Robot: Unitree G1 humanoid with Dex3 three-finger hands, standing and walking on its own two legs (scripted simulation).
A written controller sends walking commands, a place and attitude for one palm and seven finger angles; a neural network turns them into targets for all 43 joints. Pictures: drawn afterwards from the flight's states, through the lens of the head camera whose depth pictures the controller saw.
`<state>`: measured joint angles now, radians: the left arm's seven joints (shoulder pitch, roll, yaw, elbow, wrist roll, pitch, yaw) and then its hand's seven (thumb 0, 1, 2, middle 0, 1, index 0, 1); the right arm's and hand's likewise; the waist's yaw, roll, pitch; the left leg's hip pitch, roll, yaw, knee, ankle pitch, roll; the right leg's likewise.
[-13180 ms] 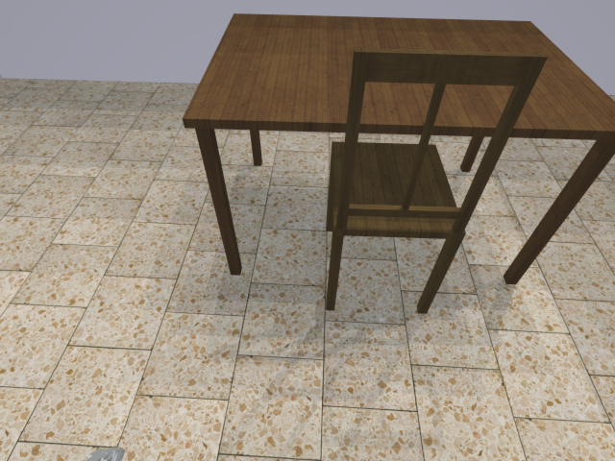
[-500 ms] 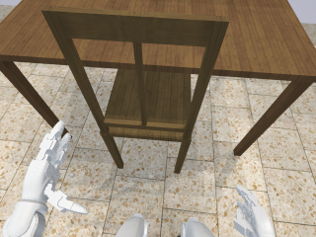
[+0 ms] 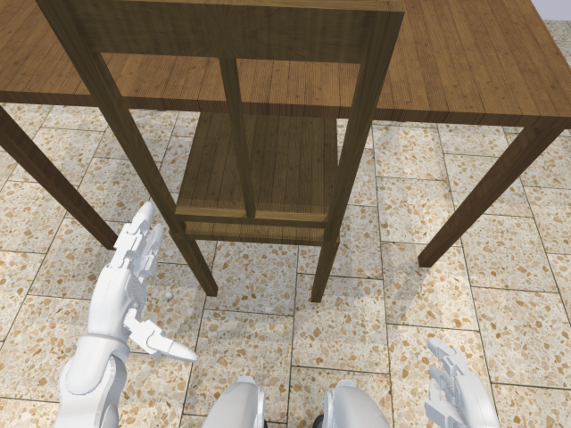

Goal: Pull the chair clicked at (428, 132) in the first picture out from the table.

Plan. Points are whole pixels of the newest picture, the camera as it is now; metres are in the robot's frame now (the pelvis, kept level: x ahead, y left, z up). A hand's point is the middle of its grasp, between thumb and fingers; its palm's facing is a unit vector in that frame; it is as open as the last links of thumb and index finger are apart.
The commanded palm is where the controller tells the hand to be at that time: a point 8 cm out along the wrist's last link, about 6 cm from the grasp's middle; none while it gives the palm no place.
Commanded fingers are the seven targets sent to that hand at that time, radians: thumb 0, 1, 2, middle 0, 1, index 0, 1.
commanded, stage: aim the fingers beside a spindle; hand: left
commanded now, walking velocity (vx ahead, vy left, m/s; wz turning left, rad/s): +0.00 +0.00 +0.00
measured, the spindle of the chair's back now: (242, 156) +0.50 +0.09 +0.04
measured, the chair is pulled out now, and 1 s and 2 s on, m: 0.00 0.00 0.00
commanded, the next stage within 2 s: none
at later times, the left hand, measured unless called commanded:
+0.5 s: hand (216, 269) +0.32 +0.11 +0.02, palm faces -0.08 -1.00 -0.04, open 16.9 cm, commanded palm +0.31 +0.16 +0.01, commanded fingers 0.00 -0.50 0.30 -0.06 -0.08 -0.06 -0.08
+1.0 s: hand (249, 254) +0.36 +0.07 -0.01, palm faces -0.07 -1.00 -0.06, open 16.9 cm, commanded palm +0.33 +0.14 +0.00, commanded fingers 0.00 -0.50 0.30 -0.06 -0.08 -0.06 -0.08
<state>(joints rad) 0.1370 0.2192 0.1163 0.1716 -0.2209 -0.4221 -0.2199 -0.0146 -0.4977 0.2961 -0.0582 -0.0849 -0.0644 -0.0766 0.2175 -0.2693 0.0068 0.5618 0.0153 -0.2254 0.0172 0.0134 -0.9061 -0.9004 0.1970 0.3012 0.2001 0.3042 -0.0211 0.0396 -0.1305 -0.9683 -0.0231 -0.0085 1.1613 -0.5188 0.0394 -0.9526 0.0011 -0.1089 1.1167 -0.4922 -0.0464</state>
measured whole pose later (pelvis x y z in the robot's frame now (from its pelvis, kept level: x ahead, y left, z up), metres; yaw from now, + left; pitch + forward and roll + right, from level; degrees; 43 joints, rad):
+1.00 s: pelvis -0.01 -0.01 -0.03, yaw +0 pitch +23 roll +0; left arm -0.23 0.10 0.00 0.44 -0.07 -0.44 0.02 -0.02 -0.50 0.30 -0.06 -0.09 -0.07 -0.08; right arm 0.21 -0.26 -0.01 0.55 -0.01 -0.06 0.07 0.01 -0.91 -0.90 0.20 0.30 0.20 0.30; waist -0.04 0.04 -0.15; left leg -1.13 -0.02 0.02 1.27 -0.55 0.02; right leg -1.14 0.00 -0.08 1.27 -0.54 -0.07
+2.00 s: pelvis -0.01 -0.01 -0.03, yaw +0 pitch +23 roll +0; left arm -0.20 0.10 -0.04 0.46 -0.10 -0.45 0.01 -0.01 -0.50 0.30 -0.06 -0.08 -0.06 -0.08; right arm 0.21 -0.26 -0.01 0.54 0.01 -0.04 0.07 0.01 -0.91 -0.90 0.20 0.30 0.20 0.30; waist -0.03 0.04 -0.15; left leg -1.12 -0.03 0.01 1.26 -0.54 0.03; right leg -1.12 -0.01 -0.09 1.25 -0.53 -0.06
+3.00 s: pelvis -0.01 -0.01 -0.03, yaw +0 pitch +23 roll -1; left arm -0.20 0.08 -0.06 0.45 -0.06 -0.46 0.04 -0.01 -0.50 0.30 -0.06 -0.09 -0.06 -0.08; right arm 0.20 -0.25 0.00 0.53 -0.01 -0.04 0.07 0.01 -0.91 -0.90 0.20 0.30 0.20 0.30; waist -0.04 0.04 -0.15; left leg -1.13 -0.03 0.01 1.28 -0.55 0.03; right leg -1.13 -0.01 -0.09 1.26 -0.53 -0.06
